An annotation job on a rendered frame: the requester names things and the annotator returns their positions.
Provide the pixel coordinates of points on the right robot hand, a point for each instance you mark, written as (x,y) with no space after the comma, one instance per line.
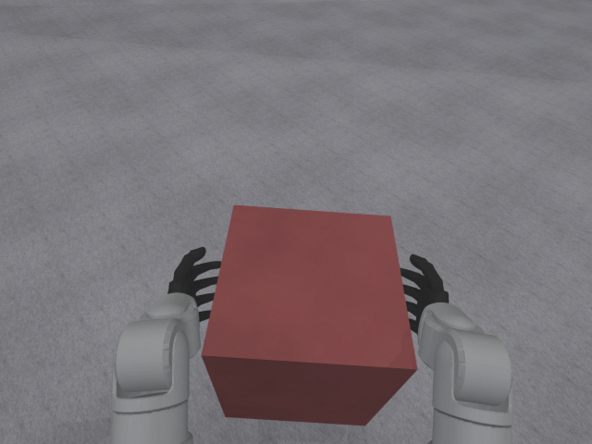
(431,288)

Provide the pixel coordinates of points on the robot left forearm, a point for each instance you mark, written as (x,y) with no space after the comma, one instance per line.
(151,373)

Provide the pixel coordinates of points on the carton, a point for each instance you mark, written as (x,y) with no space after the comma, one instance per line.
(309,321)

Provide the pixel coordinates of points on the left robot hand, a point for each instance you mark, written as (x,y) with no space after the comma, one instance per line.
(187,272)

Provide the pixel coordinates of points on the robot right forearm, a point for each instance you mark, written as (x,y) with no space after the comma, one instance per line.
(472,384)

